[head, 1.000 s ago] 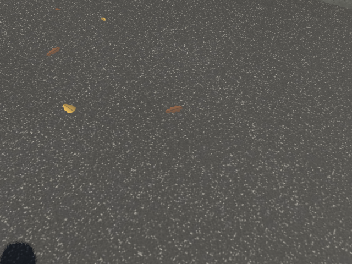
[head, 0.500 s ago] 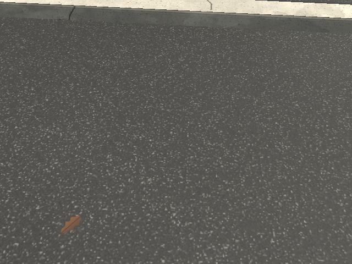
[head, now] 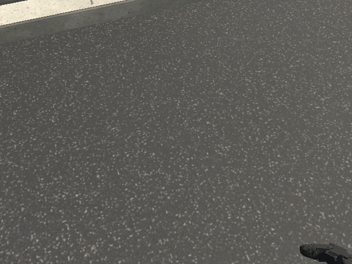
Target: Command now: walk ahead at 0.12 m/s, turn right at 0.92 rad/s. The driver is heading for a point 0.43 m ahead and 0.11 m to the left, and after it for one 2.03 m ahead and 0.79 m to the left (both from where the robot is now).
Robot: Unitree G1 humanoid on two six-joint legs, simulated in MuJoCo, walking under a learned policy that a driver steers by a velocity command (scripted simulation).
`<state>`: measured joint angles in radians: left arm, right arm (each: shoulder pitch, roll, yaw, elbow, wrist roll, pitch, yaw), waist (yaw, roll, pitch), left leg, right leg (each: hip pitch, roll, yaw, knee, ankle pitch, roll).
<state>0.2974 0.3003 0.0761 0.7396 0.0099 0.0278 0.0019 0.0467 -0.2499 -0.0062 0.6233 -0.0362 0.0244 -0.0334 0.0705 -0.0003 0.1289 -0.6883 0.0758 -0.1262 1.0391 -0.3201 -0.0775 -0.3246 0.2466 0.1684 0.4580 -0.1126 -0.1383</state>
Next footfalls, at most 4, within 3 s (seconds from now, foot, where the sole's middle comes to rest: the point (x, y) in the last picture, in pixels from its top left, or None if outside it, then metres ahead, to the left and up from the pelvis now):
0.20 left None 0.16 0.16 -0.77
0.72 right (229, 260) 0.41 -0.13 -0.77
1.18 left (168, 230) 0.50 0.09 -0.77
1.62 right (214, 211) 0.58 -0.08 -0.77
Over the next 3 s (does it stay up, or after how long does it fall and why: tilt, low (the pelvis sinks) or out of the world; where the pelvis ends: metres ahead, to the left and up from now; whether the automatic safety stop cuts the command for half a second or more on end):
stays up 0.48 -0.05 0.01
